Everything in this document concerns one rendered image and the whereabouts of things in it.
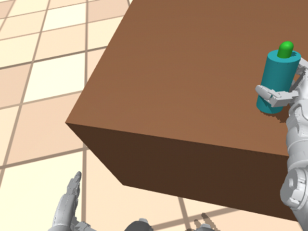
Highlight right robot hand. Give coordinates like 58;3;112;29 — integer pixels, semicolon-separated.
255;57;308;107

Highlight bottle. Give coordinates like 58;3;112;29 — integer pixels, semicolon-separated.
257;41;301;114

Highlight right robot arm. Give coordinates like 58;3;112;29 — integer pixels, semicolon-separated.
280;99;308;231

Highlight left robot hand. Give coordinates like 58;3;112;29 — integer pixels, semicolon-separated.
52;171;96;231

